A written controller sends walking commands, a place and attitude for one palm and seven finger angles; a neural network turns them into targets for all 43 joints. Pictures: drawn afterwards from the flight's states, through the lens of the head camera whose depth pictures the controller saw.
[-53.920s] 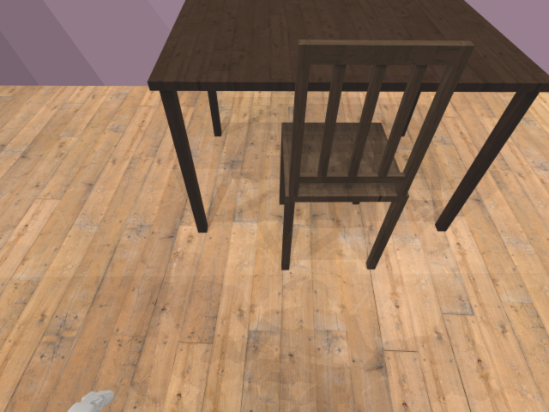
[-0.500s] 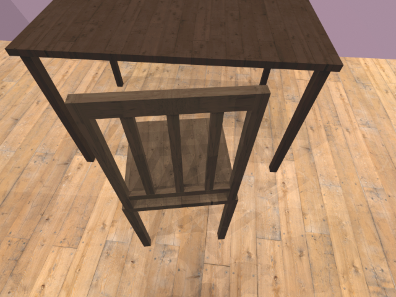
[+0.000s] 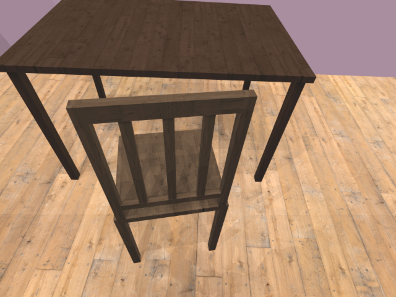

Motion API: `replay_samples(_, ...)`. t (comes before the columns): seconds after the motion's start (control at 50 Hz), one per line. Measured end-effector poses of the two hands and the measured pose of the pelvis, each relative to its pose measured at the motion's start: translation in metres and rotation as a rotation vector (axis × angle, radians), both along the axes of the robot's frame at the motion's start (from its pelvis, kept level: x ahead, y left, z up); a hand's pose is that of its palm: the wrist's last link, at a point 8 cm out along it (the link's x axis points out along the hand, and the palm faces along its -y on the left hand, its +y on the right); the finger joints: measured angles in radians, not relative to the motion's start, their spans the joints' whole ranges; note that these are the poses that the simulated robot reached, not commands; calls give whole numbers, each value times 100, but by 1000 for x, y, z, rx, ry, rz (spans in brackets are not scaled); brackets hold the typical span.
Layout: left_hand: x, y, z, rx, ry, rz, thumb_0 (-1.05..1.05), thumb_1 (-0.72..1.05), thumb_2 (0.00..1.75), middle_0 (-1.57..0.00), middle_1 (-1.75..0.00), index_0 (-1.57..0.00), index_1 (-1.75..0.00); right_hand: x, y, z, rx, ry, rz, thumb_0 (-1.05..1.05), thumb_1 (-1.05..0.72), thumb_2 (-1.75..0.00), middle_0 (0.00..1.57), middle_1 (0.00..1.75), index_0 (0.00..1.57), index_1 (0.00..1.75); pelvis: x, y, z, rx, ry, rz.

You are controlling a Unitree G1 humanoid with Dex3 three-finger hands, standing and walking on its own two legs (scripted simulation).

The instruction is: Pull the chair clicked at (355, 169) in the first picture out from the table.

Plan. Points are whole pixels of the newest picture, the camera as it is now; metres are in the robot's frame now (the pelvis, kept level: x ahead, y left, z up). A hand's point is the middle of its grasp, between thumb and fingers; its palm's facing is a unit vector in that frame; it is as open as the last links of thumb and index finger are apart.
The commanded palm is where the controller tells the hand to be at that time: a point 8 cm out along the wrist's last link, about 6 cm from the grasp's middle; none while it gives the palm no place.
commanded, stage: come to a stop and stand still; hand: left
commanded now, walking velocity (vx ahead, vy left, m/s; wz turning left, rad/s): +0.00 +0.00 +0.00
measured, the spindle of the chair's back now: (170, 164) +0.45 +0.08 -0.04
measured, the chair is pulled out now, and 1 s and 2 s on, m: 0.25 0.25 0.25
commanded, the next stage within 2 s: look again from close up in 0.44 s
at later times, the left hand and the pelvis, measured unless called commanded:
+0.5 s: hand out of the picture -0.10 +0.21 -0.16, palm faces +0.05 -0.98 -0.21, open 7.3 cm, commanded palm none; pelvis -0.03 +0.03 +0.01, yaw +2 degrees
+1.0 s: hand out of the picture -0.02 +0.18 -0.17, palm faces +0.05 -0.99 -0.16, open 7.3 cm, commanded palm none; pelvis -0.01 +0.02 +0.01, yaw +2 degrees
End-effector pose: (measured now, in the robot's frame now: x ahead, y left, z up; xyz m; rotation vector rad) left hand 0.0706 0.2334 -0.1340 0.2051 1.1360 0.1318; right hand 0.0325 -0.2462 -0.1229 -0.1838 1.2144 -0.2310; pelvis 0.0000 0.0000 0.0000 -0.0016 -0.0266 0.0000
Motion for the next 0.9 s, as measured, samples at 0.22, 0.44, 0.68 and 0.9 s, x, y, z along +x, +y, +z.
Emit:
replay_samples(0.22, -54, 22, 0, -27, 59, 15, 0, 91, 90, -20, -30, -20, -30, -25, 39, 2, 37, 25, 73, 1, -92, -90, 20, 30, 20, 30, -32, 22, 5, -19, 9, 15)
replay_samples(0.44, -157, 35, 1, -14, 313, 113, 0, 91, 90, -19, -30, -20, -30, -38, 43, 3, 41, 115, 102, 1, -92, -90, 20, 30, 20, 30, -35, 28, 11, -10, 32, 31)
replay_samples(0.68, -171, 4, -1, -73, 376, 132, 1, 91, 90, -20, -30, -20, -30, -13, 42, 3, 42, 90, 108, 1, -92, -90, 20, 30, 20, 30, -21, 25, 13, -5, 26, 32)
replay_samples(0.9, -116, -9, -7, -95, 266, 106, 0, 91, 90, -20, -30, -20, -30, -7, 38, 3, 36, 95, 99, 1, -93, -90, 20, 30, 20, 30, -11, 19, 14, 0, 20, 36)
